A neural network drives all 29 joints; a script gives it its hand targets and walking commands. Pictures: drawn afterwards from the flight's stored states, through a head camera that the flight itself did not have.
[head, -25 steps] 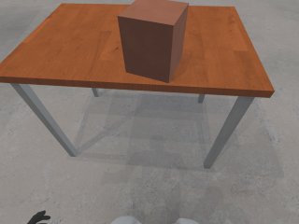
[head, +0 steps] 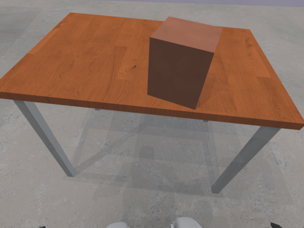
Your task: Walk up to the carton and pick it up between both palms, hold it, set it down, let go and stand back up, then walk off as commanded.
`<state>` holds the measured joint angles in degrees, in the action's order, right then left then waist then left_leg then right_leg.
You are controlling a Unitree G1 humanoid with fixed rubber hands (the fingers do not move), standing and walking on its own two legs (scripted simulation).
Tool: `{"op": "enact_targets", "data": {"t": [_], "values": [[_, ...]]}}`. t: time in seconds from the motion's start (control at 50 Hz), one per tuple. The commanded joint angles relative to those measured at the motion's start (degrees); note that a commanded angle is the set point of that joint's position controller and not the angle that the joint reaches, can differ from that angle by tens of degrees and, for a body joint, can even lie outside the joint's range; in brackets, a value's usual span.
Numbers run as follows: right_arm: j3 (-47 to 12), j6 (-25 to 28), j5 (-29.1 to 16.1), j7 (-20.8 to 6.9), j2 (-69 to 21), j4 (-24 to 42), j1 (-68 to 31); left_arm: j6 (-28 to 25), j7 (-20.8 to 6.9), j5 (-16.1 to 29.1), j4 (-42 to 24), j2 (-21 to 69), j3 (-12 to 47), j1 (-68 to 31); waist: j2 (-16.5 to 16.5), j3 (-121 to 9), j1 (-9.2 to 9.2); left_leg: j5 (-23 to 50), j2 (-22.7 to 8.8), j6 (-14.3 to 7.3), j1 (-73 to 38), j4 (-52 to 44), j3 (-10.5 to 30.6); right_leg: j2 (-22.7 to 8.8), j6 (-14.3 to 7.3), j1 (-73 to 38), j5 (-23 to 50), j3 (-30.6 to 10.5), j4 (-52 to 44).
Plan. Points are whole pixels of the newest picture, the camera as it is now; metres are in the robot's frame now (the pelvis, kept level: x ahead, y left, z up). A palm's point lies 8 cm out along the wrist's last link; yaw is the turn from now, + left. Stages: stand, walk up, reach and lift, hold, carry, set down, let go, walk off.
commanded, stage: walk up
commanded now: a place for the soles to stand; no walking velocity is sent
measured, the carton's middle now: (182, 63) +0.57 -0.08 +0.14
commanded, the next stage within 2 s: none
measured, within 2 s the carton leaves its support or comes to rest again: neither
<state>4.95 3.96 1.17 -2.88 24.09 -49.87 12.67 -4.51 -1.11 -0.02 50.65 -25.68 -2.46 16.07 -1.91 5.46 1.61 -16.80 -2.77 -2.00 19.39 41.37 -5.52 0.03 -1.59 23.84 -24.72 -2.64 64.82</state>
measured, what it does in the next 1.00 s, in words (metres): steps on the spot: right foot, then left foot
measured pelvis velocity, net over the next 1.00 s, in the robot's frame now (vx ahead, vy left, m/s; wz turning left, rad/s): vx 0.07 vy -0.01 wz -0.07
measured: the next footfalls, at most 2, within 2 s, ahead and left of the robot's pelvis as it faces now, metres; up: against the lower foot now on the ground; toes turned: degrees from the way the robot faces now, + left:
right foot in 0.26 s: +0.15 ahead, -0.17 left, +0.00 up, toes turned -2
left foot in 0.68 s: +0.16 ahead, +0.08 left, +0.00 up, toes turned +3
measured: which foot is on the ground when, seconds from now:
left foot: down 0.00-0.28, up 0.30-0.66, down 0.68-1.00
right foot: up 0.00-0.24, down 0.26-0.68, up 0.70-0.98, down 1.00-1.00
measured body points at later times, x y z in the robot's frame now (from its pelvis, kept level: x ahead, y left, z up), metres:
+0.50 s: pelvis +0.07 -0.05 +0.00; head +0.10 -0.09 +0.45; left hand +0.13 +0.30 -0.07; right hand +0.15 -0.37 -0.13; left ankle +0.10 +0.07 -0.68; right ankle +0.11 -0.17 -0.71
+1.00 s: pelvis +0.07 -0.01 -0.01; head +0.09 -0.01 +0.44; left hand +0.17 +0.32 -0.11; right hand +0.13 -0.35 -0.11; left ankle +0.12 +0.08 -0.72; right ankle +0.11 -0.14 -0.72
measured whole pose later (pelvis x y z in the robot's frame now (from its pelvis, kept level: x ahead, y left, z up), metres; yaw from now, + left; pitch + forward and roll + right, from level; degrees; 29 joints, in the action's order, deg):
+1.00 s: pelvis +0.07 -0.01 -0.01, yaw -4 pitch -3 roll +0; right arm 4.9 1.0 1.8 -2.2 23.9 -50.1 12.5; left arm -3.8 1.2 0.0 50.6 -25.6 -2.4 15.5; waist -0.6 5.8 0.8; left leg -20.8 -2.0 -3.3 22.2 45.6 -7.8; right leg 0.4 -1.8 22.5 -22.8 -2.5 45.2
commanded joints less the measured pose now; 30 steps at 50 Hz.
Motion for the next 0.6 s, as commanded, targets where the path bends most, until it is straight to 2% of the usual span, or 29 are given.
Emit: {"op": "enact_targets", "data": {"t": [0.0,0.02,0.04,0.06,0.08,0.1,0.12,0.14,0.16,0.18,0.2,0.22,0.24,0.26,0.28,0.3,0.32,0.34,0.36,0.38,0.42,0.44,0.46,0.48,0.5,0.52,0.54,0.56,0.58], "values": [[4.12,1.86,-0.27,1.41,16.76,2.78,-2.7,1.33,-0.72,-0.81,-0.77,-12.77,-4.12,2.9,11.72,2.55,0.02,-25.33,-14.63,-7.75,-6.61,-30.72,21.14,-4.58,1.72,14.79,8.41,-2.38,-5.09],[4.22,1.65,-0.17,1.66,17.06,3.23,-0.21,1.35,-0.81,-1.13,-2.42,-12.77,-3.79,1.04,8.75,1.23,1.36,-24.29,-16.2,-10.02,-8.3,-29.09,20.75,-4.73,1.92,14.65,6.42,-0.23,-8.36],[4.13,1.36,-0.5,1.54,17.53,3.43,1.39,1.24,-0.83,-1.06,-2.36,-13.43,-3.75,0.5,10.62,0.3,2.15,-25.43,-15.38,-9.53,-10.73,-28.06,20.61,-3.89,1.79,15.91,5.68,-0.83,-9.13],[3.82,1.14,-0.95,1.33,15.92,2.95,0.97,0.72,-0.73,-0.74,-2.18,-12.66,-3.34,0.0,13.33,0.61,2.48,-23.62,-15.65,-10.33,-10.71,-27.74,18.65,-4.6,1.74,15.19,5.26,1.02,-11.68],[3.63,0.84,-0.52,1.0,17.06,2.87,1.83,0.94,-0.93,-1.27,-3.04,-12.68,-3.58,-1.07,12.69,-1.05,2.9,-24.75,-17.34,-11.52,-10.86,-27.63,20.14,-5.27,1.81,11.72,3.59,2.6,-12.67],[4.19,0.71,-0.1,1.22,16.32,4.42,0.56,0.01,-0.8,-0.87,-4.13,-11.27,-3.21,-1.93,11.68,-0.06,2.92,-20.59,-17.37,-12.48,-11.79,-24.09,18.01,-5.32,0.9,13.01,1.12,2.89,-18.98],[3.7,0.79,0.16,0.97,17.27,3.96,0.08,-0.32,-0.98,-1.29,-2.84,-11.05,-2.69,-0.94,11.62,-1.17,2.16,-18.91,-17.31,-12.85,-8.64,-23.04,16.77,-6.05,0.92,9.37,3.97,3.93,-19.38],[3.5,0.33,0.05,0.88,18.03,4.38,-0.95,-0.5,-0.92,-1.26,-2.85,-11.91,-2.87,-0.6,11.89,-2.31,1.94,-18.25,-16.41,-12.28,-8.75,-21.14,16.56,-5.21,0.45,5.81,1.69,4.04,-22.93],[3.8,0.31,0.09,0.78,17.27,3.92,-1.09,-0.47,-0.47,-1.62,-1.6,-12.25,-3.61,2.24,10.11,-4.04,0.81,-17.35,-16.25,-11.93,-6.27,-19.76,15.8,-4.2,0.19,2.1,4.23,5.91,-21.18],[3.03,0.04,0.19,0.75,16.45,6.1,-4.48,-0.88,-0.44,-1.83,-1.09,-12.34,-3.78,5.82,9.24,-4.46,-1.3,-17.77,-15.98,-11.37,0.36,-17.19,14.48,-4.31,-0.6,-5.75,8.37,5.0,-26.32],[2.42,-0.65,-0.14,0.57,14.46,6.66,-6.51,-1.33,0.16,-1.67,0.08,-12.61,-5.01,9.37,10.65,-6.25,-4.17,-17.86,-11.47,-8.31,8.05,-9.52,8.55,-2.38,-1.18,-15.94,9.65,5.14,-29.29],[1.47,-1.0,0.02,1.07,9.99,6.99,-8.43,-1.76,0.92,-2.04,2.55,-13.99,-5.45,15.11,-1.49,-8.11,-8.61,-14.6,-8.14,-4.76,12.72,5.06,5.34,-2.21,-1.81,-22.28,6.26,-1.45,-33.01],[-0.38,-1.43,-0.53,1.01,4.53,7.81,-7.73,-2.47,2.16,-2.2,3.04,-17.65,-6.21,17.5,-14.17,-6.14,-9.02,-11.92,0.9,-1.38,20.65,22.95,-2.36,-13.36,-3.01,-23.37,-3.58,-22.25,-46.66],[-0.28,-1.83,-1.09,1.47,7.55,6.75,-7.01,-2.27,2.45,-2.07,0.67,-17.27,-5.2,13.15,-10.24,-3.89,-5.76,-15.49,4.39,0.11,26.46,23.94,4.08,-18.09,-8.24,-23.35,0.91,-41.3,-50.86],[0.67,-2.3,-1.31,1.65,11.46,4.84,-4.19,-1.53,2.49,-1.0,-0.02,-19.94,-5.85,9.29,-6.49,-8.57,-4.38,-15.89,2.84,0.0,23.21,24.53,7.45,-20.38,-7.9,-23.49,-4.81,-40.57,-51.1],[1.15,-2.83,-0.46,1.63,12.56,4.84,-4.17,-1.5,2.97,-1.01,-0.43,-19.26,-5.67,5.54,-5.94,-3.62,-3.4,-14.62,0.32,-0.49,21.22,24.46,7.81,-18.33,-8.18,-16.19,-5.07,-37.55,-49.33],[0.92,-2.95,-1.08,1.3,11.85,4.81,-3.61,-1.91,3.14,-0.98,-0.81,-17.98,-4.88,3.79,-5.34,-0.74,-2.86,-11.68,-0.31,0.0,21.55,23.51,9.09,-17.31,-7.95,-15.17,4.16,-33.29,-46.75],[1.68,-3.27,-1.23,0.95,11.88,3.78,-2.98,-1.94,3.35,-0.7,-0.62,-17.01,-5.05,5.24,-4.15,-4.4,-2.29,-11.92,-0.24,0.53,20.05,22.76,8.03,-15.79,-6.32,-18.11,11.0,-28.68,-43.9],[1.27,-3.17,-1.23,1.23,10.87,3.62,-3.01,-2.28,3.45,-0.61,-1.18,-15.73,-4.68,4.81,-3.03,-4.71,-2.64,-7.54,-1.47,0.78,19.05,19.76,8.31,-14.28,-6.79,-19.04,23.52,-23.62,-40.57],[1.23,-3.35,-1.1,1.49,10.0,3.84,-2.44,-2.22,3.44,-0.46,-2.0,-15.05,-4.11,4.96,-7.04,-6.62,-2.72,-8.01,-1.33,0.92,18.45,17.35,8.15,-13.41,-7.16,-20.71,29.7,-19.58,-38.14],[1.41,-3.48,0.01,1.53,10.02,5.27,-2.48,-1.65,3.9,-0.86,-2.45,-14.84,-4.03,7.55,-7.2,-10.19,-2.77,-10.58,-0.93,0.78,17.01,17.88,9.09,-13.45,-10.79,-22.53,37.49,-19.52,-33.29],[1.83,-3.41,-0.32,1.7,9.91,5.1,-2.49,-1.31,3.81,-0.77,-2.92,-14.06,-4.24,6.48,-8.56,-10.97,-3.77,-15.3,0.36,0.5,17.22,15.55,7.18,-14.05,-10.45,-22.4,33.65,-20.24,-34.02],[1.5,-3.81,0.06,2.0,10.93,4.7,-3.24,-1.3,4.25,-0.74,-2.62,-13.61,-3.93,6.12,-8.91,-7.72,-3.94,-12.65,-0.81,1.19,16.05,15.31,8.19,-14.14,-10.5,-19.17,34.28,-19.5,-34.67],[1.27,-3.54,-0.25,2.02,9.31,5.05,-2.64,-1.26,4.16,-0.71,-2.8,-13.35,-3.94,4.32,-9.85,-6.89,-3.37,-12.52,-1.18,1.38,14.58,12.69,7.58,-13.26,-11.14,-16.46,33.24,-18.14,-33.9],[1.3,-3.62,0.61,1.6,9.18,5.44,-3.52,-1.35,4.39,-1.26,-2.98,-14.33,-3.96,5.93,-8.62,-6.1,-3.61,-12.07,-1.19,0.34,16.44,13.11,8.24,-15.78,-12.78,-15.61,34.22,-21.54,-33.91],[1.69,-3.51,0.48,1.61,9.31,5.82,-3.94,-1.28,4.57,-1.34,-3.3,-15.17,-3.82,4.75,-9.46,-6.33,-3.71,-13.83,-1.13,0.09,13.17,12.51,7.87,-16.56,-13.94,-12.6,34.76,-22.12,-33.91],[1.61,-3.2,0.14,1.74,9.99,4.94,-2.1,-1.14,4.53,-1.07,-3.82,-14.69,-3.78,3.32,-10.14,-8.34,-2.96,-13.31,-1.09,0.06,11.0,8.63,7.13,-16.11,-13.92,-13.44,36.84,-19.37,-31.25],[1.28,-2.79,-0.1,1.78,9.05,4.27,-1.6,-0.97,4.49,-1.23,-3.3,-15.11,-3.99,2.11,-11.95,-8.73,-2.5,-13.21,-1.41,-0.29,8.67,6.23,8.08,-15.51,-13.42,-12.72,33.86,-18.71,-30.77],[2.02,-2.48,-0.15,1.66,10.25,3.46,1.01,-0.62,4.5,-1.24,-4.57,-16.2,-3.67,0.33,-9.83,-8.23,-0.9,-10.52,-1.19,-1.03,1.42,2.81,7.39,-14.43,-11.59,-4.13,27.99,-17.71,-30.17]]}}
